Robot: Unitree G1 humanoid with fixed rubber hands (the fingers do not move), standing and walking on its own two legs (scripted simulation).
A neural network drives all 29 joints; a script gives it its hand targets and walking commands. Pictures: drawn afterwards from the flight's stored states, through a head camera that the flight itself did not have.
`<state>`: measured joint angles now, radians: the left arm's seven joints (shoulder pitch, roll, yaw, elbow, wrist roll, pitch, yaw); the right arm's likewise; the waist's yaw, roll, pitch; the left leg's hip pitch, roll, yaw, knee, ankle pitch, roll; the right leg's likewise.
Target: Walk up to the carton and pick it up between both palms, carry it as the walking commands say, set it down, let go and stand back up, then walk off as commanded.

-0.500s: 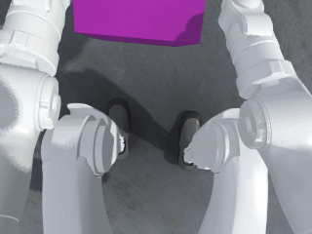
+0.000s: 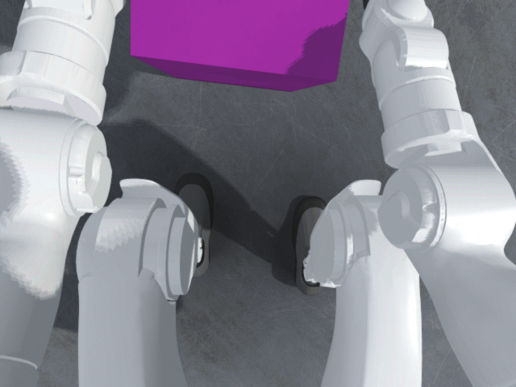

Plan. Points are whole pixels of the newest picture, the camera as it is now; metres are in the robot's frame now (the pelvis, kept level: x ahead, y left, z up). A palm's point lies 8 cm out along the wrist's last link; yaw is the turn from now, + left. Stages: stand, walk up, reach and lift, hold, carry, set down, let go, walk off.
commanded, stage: reach and lift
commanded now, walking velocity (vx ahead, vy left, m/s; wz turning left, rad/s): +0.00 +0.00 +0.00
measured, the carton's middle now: out of the picture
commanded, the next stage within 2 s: none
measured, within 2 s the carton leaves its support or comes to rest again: leaves its support in 0.34 s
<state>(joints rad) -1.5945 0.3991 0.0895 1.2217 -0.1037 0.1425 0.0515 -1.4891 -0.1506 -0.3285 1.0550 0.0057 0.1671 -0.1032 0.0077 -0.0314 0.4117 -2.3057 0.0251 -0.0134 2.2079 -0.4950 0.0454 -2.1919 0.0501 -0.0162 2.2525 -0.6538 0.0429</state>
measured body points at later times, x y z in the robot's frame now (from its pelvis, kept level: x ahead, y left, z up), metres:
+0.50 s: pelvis +0.00 -0.01 +0.01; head +0.36 +0.04 +0.28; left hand +0.57 +0.19 -0.14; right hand +0.56 -0.11 -0.14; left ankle +0.13 +0.11 -0.32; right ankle +0.10 -0.13 -0.32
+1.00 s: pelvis +0.01 +0.00 +0.05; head +0.35 +0.05 +0.34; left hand +0.57 +0.19 -0.08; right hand +0.56 -0.10 -0.07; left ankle +0.13 +0.11 -0.33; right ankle +0.10 -0.13 -0.32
